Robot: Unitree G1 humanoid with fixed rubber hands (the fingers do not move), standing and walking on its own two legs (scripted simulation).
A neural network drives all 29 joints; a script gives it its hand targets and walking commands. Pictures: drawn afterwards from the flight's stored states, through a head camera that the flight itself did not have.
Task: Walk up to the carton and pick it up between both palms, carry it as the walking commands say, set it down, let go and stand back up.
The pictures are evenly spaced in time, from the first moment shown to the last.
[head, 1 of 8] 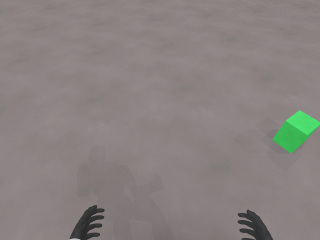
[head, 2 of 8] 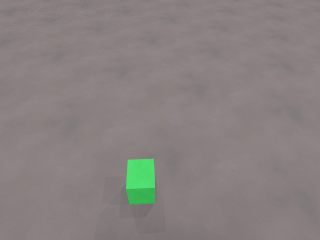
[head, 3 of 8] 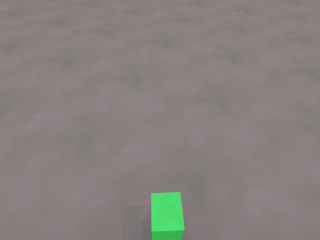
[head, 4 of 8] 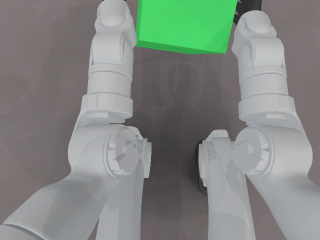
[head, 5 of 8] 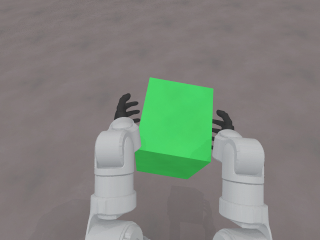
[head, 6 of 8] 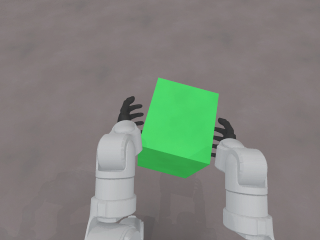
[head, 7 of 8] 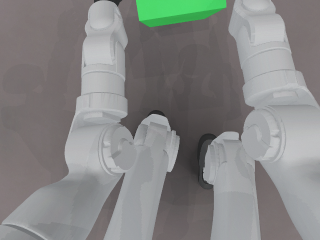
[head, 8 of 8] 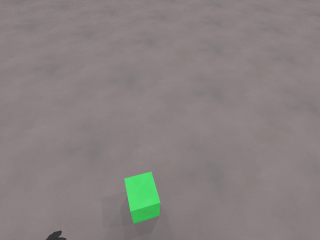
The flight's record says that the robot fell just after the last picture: no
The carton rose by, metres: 0.72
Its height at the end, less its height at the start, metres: +0.00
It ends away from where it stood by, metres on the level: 0.95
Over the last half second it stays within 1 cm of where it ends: yes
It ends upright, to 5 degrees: yes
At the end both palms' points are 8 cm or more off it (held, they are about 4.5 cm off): yes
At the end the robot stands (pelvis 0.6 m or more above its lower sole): yes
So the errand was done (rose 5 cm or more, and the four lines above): yes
